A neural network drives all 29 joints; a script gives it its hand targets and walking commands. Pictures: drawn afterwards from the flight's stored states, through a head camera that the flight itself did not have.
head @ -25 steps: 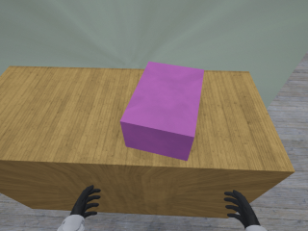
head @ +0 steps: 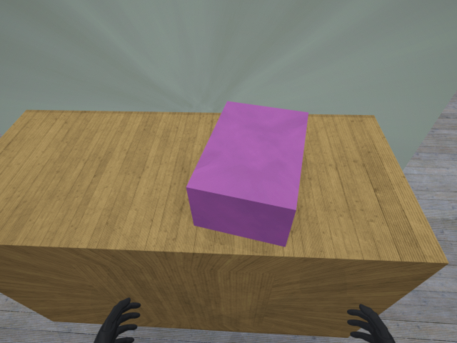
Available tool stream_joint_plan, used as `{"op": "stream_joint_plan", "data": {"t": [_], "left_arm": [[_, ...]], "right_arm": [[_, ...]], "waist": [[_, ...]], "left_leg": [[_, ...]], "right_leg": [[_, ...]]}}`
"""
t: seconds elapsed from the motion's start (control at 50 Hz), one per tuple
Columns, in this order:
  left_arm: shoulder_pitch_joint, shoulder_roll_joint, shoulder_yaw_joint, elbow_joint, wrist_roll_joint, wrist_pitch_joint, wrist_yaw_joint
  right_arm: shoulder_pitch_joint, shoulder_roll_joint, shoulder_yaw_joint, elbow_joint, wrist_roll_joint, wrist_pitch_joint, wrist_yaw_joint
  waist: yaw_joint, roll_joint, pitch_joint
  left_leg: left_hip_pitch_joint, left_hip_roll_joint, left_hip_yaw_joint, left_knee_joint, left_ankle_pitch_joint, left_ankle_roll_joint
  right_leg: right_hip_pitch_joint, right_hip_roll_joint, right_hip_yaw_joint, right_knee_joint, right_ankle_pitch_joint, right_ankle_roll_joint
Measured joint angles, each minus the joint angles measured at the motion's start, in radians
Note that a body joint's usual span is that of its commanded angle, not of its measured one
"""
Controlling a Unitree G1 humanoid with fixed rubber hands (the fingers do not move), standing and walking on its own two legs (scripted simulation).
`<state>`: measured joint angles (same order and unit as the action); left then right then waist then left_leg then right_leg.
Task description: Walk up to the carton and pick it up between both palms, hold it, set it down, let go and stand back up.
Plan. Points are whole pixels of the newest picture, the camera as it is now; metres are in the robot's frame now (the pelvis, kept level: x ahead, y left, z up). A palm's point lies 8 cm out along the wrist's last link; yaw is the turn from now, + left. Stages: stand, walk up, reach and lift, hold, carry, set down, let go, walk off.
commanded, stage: stand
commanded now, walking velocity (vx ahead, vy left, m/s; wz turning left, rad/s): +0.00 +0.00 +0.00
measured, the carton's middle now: (253, 166) +0.50 -0.03 -0.01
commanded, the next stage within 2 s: none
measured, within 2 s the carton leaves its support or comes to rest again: neither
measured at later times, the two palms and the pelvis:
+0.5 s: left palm out of the picture +0.04 +0.27 -0.11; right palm out of the picture +0.04 -0.24 -0.11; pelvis -0.03 +0.01 +0.00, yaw +0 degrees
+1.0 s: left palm out of the picture -0.01 +0.26 -0.12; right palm out of the picture -0.01 -0.25 -0.13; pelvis -0.04 +0.01 -0.01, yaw -1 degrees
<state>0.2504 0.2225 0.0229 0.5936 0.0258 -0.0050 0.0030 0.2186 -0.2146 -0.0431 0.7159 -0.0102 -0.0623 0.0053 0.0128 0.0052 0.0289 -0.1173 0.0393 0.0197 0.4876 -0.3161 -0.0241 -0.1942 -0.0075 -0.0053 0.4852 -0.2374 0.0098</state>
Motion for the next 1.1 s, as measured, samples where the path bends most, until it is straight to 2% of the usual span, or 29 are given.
{"op": "stream_joint_plan", "data": {"t": [0.18,0.52,1.1], "left_arm": [[0.082,0.024,0.011,0.069,-0.001,-0.028,-0.006],[0.113,0.024,-0.013,0.129,-0.005,-0.026,0.005],[0.139,0.023,-0.013,0.205,-0.01,-0.014,0.01]], "right_arm": [[0.071,-0.036,-0.007,0.024,-0.003,0.035,0.011],[0.119,-0.029,0.02,0.05,-0.003,0.041,0.01],[0.158,-0.034,0.027,0.105,-0.005,0.055,0.0]], "waist": [[0.0,0.008,-0.026],[-0.005,-0.008,-0.002],[-0.008,-0.006,-0.003]], "left_leg": [[-0.011,-0.015,0.006,0.021,-0.006,0.011],[-0.045,-0.036,0.017,0.028,0.031,0.023],[-0.098,-0.028,0.017,0.059,0.032,0.014]], "right_leg": [[-0.016,-0.016,0.007,0.03,-0.01,0.011],[-0.055,-0.034,0.024,0.044,0.027,0.022],[-0.114,-0.021,0.038,0.075,0.031,0.014]]}}
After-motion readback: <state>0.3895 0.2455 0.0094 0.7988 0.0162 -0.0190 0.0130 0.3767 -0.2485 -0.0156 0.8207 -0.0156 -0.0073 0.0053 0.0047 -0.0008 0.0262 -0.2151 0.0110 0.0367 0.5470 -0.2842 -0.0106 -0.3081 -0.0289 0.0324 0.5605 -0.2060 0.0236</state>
